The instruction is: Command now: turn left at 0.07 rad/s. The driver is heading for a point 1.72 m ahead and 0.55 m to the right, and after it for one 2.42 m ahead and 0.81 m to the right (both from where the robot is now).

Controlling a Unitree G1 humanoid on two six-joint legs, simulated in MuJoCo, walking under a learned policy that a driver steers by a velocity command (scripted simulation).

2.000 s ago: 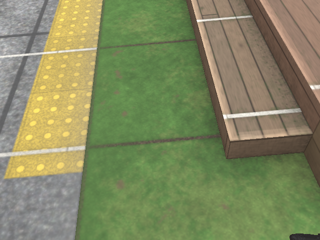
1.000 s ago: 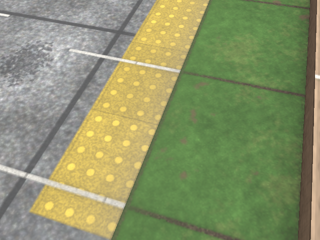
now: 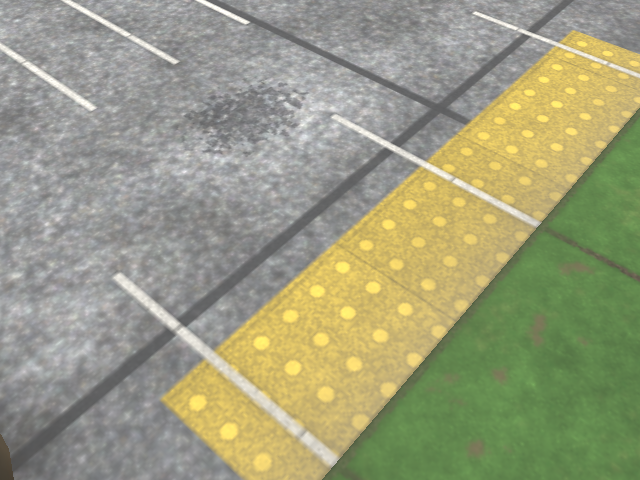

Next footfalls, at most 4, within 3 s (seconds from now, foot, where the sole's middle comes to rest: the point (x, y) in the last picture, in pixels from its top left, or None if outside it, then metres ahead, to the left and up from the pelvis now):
1.82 left None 0.42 0.13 -0.77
2.40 right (399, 382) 0.72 -0.13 -0.77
2.88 left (361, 263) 1.06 -0.05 -0.77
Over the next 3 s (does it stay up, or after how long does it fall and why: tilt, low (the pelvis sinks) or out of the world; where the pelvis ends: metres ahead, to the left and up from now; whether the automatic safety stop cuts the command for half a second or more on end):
stays up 0.91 -0.09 0.00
